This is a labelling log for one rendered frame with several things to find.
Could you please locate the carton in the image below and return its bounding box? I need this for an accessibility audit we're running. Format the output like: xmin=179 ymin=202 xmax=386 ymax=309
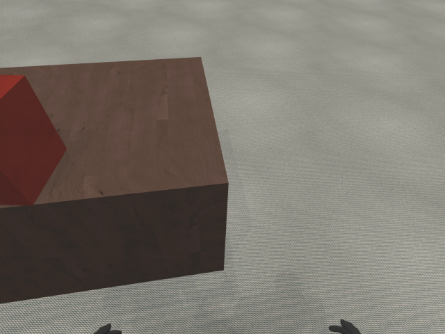
xmin=0 ymin=74 xmax=67 ymax=206

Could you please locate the pedestal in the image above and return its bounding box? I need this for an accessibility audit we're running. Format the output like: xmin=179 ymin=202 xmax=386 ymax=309
xmin=0 ymin=57 xmax=229 ymax=304

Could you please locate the robot right hand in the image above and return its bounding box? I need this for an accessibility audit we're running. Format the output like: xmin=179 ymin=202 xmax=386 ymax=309
xmin=329 ymin=319 xmax=361 ymax=334

